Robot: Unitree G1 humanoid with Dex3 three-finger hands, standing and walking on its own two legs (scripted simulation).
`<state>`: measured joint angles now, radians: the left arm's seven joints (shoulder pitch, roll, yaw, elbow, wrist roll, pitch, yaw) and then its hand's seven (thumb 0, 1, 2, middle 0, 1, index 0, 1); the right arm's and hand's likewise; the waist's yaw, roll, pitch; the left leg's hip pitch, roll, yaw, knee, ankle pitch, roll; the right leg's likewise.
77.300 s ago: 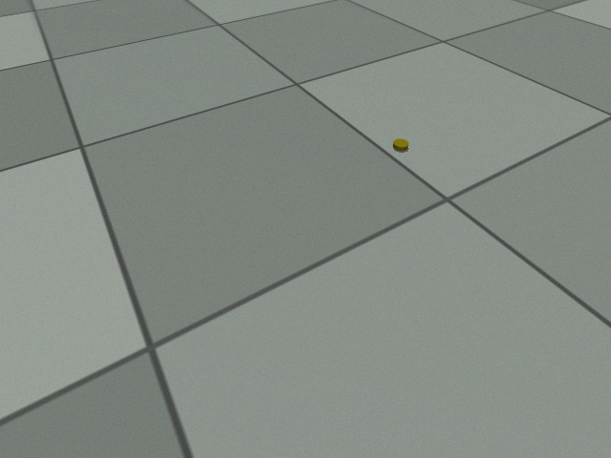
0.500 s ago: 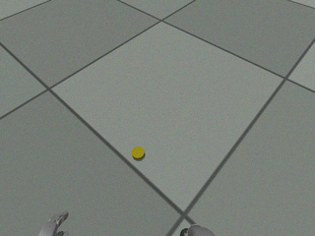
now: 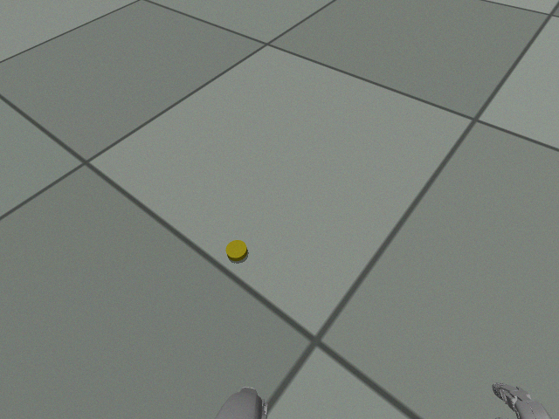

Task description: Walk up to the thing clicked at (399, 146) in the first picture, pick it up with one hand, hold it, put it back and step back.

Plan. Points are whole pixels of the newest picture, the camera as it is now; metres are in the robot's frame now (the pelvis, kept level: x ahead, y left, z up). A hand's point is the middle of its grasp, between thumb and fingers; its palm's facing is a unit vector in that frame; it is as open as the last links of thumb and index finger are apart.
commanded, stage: step back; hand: left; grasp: from above
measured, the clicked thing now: (236, 250) +0.81 +0.25 -0.74
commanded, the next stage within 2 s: stand in 1.78 s
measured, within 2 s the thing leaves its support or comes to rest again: neither
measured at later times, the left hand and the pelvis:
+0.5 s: hand out of the picture -0.07 +0.25 -0.14, palm faces +0.05 -0.94 -0.35, open 7.4 cm; pelvis -0.17 -0.01 +0.01, yaw +3 degrees
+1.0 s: hand out of the picture -0.26 +0.23 -0.12, palm faces +0.11 -0.89 -0.45, open 7.4 cm; pelvis -0.29 -0.06 +0.01, yaw +6 degrees
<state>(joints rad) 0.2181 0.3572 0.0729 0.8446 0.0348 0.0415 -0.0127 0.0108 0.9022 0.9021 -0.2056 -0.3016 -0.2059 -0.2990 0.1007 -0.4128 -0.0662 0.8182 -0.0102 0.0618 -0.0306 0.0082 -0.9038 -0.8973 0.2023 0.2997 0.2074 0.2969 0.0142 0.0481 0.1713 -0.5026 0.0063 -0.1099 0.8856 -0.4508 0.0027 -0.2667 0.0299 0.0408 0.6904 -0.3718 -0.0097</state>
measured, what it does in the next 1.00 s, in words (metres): walks backwards: left foot, then right foot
